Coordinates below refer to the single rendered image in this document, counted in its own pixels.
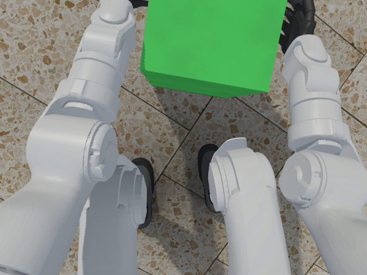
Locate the robot right upper arm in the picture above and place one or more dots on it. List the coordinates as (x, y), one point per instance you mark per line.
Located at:
(329, 193)

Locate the right robot foot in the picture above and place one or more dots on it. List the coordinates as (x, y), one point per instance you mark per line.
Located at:
(205, 155)

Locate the robot left upper arm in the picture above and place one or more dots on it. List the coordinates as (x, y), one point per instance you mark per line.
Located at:
(67, 156)

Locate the robot left forearm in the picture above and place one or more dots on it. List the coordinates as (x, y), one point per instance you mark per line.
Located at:
(99, 66)

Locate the robot right forearm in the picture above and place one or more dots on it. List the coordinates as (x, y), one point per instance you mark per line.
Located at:
(314, 100)

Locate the robot right hand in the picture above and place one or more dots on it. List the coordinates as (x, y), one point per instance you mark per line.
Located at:
(301, 22)

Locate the carton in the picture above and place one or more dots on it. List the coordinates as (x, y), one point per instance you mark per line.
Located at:
(220, 48)

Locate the robot left thigh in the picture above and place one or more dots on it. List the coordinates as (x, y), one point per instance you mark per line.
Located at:
(108, 227)

